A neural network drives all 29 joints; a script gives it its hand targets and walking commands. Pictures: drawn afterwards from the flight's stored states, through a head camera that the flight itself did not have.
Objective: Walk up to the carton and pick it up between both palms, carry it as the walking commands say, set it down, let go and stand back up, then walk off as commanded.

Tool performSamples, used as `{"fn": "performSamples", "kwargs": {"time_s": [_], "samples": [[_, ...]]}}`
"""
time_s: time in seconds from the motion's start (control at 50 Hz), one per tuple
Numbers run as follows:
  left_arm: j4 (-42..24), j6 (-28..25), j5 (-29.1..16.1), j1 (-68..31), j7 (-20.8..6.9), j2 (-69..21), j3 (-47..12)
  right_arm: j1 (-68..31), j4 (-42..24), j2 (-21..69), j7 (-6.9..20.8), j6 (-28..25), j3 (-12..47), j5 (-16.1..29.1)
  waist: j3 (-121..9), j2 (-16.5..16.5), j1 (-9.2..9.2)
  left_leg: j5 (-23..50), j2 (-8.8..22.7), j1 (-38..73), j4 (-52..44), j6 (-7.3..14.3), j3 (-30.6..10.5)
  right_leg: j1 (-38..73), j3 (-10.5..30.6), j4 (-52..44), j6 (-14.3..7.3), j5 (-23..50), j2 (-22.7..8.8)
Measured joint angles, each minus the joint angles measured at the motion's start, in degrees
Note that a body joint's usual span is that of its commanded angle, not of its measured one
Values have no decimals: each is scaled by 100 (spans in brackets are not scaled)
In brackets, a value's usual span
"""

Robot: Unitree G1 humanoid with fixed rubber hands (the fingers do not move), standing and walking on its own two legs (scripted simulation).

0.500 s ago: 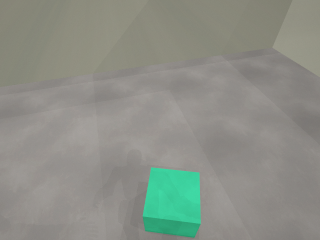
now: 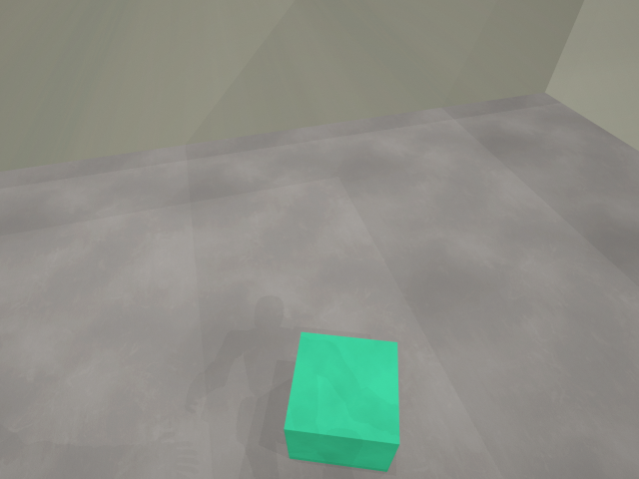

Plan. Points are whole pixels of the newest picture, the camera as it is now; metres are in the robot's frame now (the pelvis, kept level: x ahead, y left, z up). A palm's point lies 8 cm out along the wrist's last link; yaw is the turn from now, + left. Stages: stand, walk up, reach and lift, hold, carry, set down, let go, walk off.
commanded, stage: walk off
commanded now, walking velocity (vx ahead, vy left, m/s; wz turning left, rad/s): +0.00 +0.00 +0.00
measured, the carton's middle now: (343, 400) +0.50 -0.04 -0.66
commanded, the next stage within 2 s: none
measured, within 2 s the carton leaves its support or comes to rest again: neither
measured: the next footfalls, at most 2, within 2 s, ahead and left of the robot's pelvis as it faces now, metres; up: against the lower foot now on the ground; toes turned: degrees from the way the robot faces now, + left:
right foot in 1.08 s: +0.05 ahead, -0.08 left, +0.00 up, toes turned +25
left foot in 1.48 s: -0.09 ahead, +0.14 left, +0.00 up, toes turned +43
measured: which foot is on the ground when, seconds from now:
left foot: down 0.00-1.00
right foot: down 0.00-0.62, up 0.64-1.00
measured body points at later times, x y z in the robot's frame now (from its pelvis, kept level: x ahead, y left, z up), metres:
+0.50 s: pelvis -0.02 +0.01 -0.02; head +0.00 +0.02 +0.43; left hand +0.00 +0.32 -0.15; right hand +0.08 -0.27 -0.14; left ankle -0.06 +0.10 -0.72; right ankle +0.02 -0.09 -0.75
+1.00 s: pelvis -0.04 +0.04 -0.01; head +0.00 +0.06 +0.44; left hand -0.01 +0.35 -0.13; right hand +0.11 -0.23 -0.13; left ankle -0.06 +0.14 -0.75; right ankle +0.00 -0.11 -0.71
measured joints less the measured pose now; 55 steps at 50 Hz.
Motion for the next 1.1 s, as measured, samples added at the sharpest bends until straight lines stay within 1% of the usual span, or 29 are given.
{"fn": "performSamples", "kwargs": {"time_s": [0.14,0.2,0.28,0.42,0.44,0.5,0.52,0.54,0.58,0.6,0.62,0.64,0.66,0.68,0.72,0.78,0.84,0.9,1.0,1.04,1.06,1.08,1.1], "samples": [[35,4,-2,-30,-1,12,-8,-6,35,-5,4,4,-4,8,5,1,-5,15,7,4,-25,-7,-11,8,-9,-27,-10,13,5],[82,69,-3,-22,19,-32,-43,12,82,47,7,102,20,33,-18,3,-15,6,7,-33,5,1,-40,-3,-40,-31,-14,11,3],[127,186,8,46,74,-188,-74,99,97,208,33,242,57,46,-15,12,-55,-133,-15,-289,363,-5,-147,-159,-160,184,-13,-99,-21],[91,291,18,264,177,-302,31,277,-60,354,29,317,25,23,61,87,-77,-495,-69,-946,1330,-10,-418,-511,-496,695,-26,-356,-69],[78,301,28,283,189,-294,50,295,-90,364,27,324,6,11,86,90,-80,-590,-44,-1086,1602,-21,-356,-552,-561,777,-28,-394,-88],[5,313,73,312,214,-275,92,343,-149,415,18,380,-77,-42,149,-5,-44,-1495,108,-1561,2889,-84,39,-665,-716,1045,-3,-521,-249],[-15,317,92,323,221,-281,93,350,-172,434,22,401,-102,-51,162,-41,-36,-1642,195,-1633,3113,-119,172,-679,-753,1098,29,-545,-317],[-32,327,115,327,225,-287,90,354,-201,457,31,413,-121,-49,173,-80,-33,-1671,288,-1631,3113,-150,281,-688,-787,1145,78,-563,-389],[-70,358,143,319,213,-288,88,363,-268,510,56,407,-149,-28,189,-175,-43,-1398,415,-1455,2591,-204,442,-750,-841,1329,190,-635,-565],[-102,368,148,317,192,-290,93,380,-313,520,69,391,-164,-25,187,-209,-60,-1120,433,-1312,2151,-221,462,-830,-869,1513,255,-715,-666],[-152,375,146,326,161,-293,104,405,-362,518,75,369,-184,-38,184,-234,-77,-675,391,-1256,1834,-190,435,-959,-887,1789,333,-880,-781],[-202,400,148,340,155,-299,117,416,-393,541,80,361,-198,-47,186,-276,-75,-571,307,-1332,1915,-116,440,-1136,-733,2188,432,-1364,-807],[-255,440,139,352,167,-313,127,443,-425,568,83,350,-205,-67,181,-280,-84,-606,260,-1372,1962,-34,422,-1322,-506,2656,507,-1785,-731],[-311,473,115,350,176,-328,137,484,-452,596,75,342,-208,-82,176,-271,-95,-625,228,-1359,1899,32,386,-1486,-329,3105,549,-1977,-648],[-421,471,82,313,167,-354,158,548,-489,636,41,355,-221,-88,186,-255,-101,-504,169,-1255,1577,97,300,-1702,-139,3676,602,-1877,-568],[-554,419,84,245,124,-380,192,550,-553,630,11,351,-252,-39,216,-213,-126,-187,89,-1126,1106,128,153,-1830,2,4031,696,-1619,-562],[-679,418,56,184,117,-398,216,521,-599,598,10,315,-295,-19,233,-169,-147,-7,28,-1082,860,149,5,-1745,88,3883,775,-1569,-575],[-811,430,25,96,140,-433,221,503,-627,550,13,317,-340,-36,257,-119,-183,71,-18,-1119,794,138,-144,-1567,161,3431,818,-1690,-538],[-1029,382,-44,-68,163,-508,203,503,-632,451,43,372,-415,-50,314,-10,-293,119,-85,-1231,845,39,-432,-1147,254,2462,781,-1687,-346],[-1105,330,-68,-93,171,-543,192,491,-622,414,61,408,-449,-39,319,49,-318,117,-113,-1286,905,-36,-561,-869,254,1856,738,-1520,-247],[-1138,291,-65,-82,183,-556,187,489,-622,396,67,425,-463,-19,309,77,-317,95,-136,-1331,976,-85,-628,-660,222,1362,713,-1267,-217],[-1172,246,-40,-41,204,-550,186,494,-637,382,71,431,-474,4,278,77,-302,44,-185,-1409,1103,-138,-672,-468,188,864,615,-911,-236],[-1176,228,-19,0,222,-574,193,468,-651,368,63,434,-495,21,285,128,-307,-304,-204,-1535,1407,-200,-690,-436,122,771,446,-606,-232]]}}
